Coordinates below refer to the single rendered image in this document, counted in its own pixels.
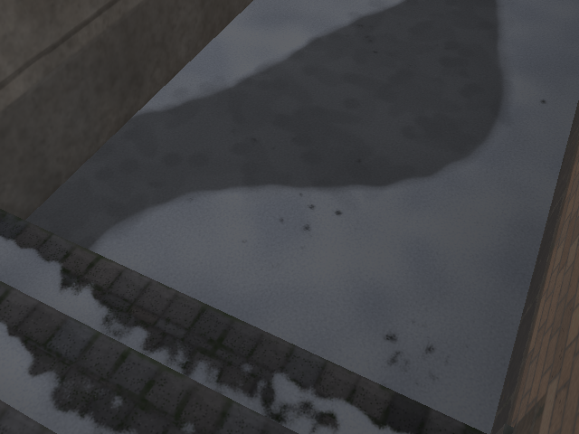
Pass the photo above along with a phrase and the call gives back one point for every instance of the stairs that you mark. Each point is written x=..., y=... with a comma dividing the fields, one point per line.
x=89, y=346

